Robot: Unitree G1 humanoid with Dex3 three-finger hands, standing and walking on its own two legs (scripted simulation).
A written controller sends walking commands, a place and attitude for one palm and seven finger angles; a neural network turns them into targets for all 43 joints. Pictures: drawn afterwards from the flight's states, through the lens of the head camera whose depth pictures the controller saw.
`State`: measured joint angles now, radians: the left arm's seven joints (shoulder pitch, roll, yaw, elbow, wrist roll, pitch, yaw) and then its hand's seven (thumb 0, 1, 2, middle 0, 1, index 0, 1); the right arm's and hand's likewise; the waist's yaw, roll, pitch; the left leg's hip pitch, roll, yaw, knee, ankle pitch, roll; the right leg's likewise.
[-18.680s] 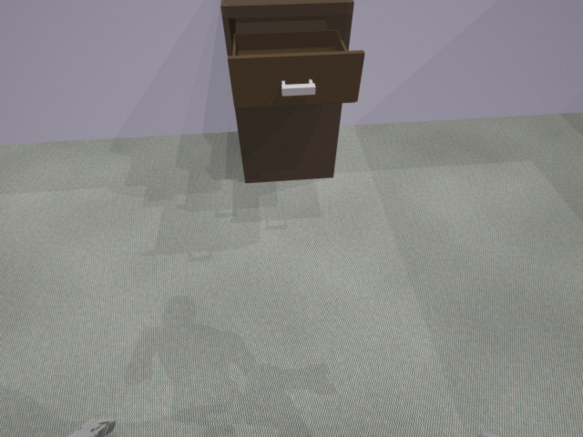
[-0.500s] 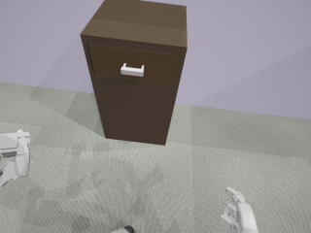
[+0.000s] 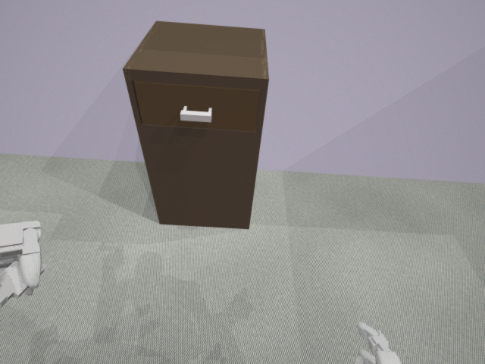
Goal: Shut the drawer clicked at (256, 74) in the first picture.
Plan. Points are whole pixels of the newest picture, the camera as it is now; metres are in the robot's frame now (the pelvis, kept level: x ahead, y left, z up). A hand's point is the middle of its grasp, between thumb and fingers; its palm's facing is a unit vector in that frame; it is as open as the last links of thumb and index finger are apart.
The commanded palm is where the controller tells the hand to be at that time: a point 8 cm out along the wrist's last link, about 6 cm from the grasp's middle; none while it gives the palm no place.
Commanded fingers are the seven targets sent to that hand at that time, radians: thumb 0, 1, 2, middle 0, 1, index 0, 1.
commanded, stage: stop stepping back and stand still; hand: left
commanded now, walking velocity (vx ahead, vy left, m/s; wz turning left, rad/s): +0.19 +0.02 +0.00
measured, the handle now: (197, 112) +0.88 +0.17 -0.08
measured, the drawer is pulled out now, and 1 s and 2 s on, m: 0.00 0.00 0.00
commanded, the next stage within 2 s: let the arm hang, fingers relaxed in 0.42 s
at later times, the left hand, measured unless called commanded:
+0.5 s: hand (36, 292) +0.16 +0.23 +0.17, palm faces +0.40 -0.80 -0.45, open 3.3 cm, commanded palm none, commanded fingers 0.00 0.90 0.90 -1.40 -1.60 -1.40 -1.60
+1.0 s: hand out of the picture -0.06 +0.20 -0.17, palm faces +0.07 -0.97 -0.24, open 4.3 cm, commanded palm none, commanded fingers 0.00 0.90 0.90 -0.40 -0.52 -0.40 -0.52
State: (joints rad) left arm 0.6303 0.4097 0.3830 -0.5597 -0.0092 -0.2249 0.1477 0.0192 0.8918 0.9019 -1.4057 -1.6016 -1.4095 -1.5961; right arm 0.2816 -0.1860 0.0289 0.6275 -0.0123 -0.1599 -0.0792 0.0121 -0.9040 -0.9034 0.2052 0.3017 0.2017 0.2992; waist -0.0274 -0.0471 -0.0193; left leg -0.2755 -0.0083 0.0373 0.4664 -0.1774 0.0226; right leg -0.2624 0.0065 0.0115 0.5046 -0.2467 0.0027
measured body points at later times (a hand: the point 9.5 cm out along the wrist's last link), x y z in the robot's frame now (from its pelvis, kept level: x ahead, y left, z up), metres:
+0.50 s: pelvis -0.02 -0.01 +0.00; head -0.04 -0.01 +0.44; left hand +0.13 +0.27 +0.19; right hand +0.12 -0.24 -0.09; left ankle +0.03 +0.11 -0.73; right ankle +0.02 -0.11 -0.74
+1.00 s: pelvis -0.02 +0.00 +0.00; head +0.00 +0.01 +0.45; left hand -0.06 +0.25 -0.15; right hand -0.03 -0.24 -0.15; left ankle +0.02 +0.11 -0.74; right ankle +0.02 -0.11 -0.74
